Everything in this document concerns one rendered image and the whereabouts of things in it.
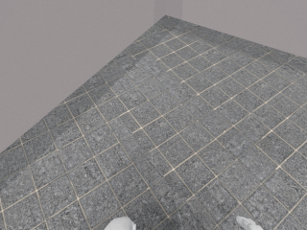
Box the robot left thigh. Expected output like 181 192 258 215
104 217 136 230

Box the robot right hand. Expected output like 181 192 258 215
236 216 263 230

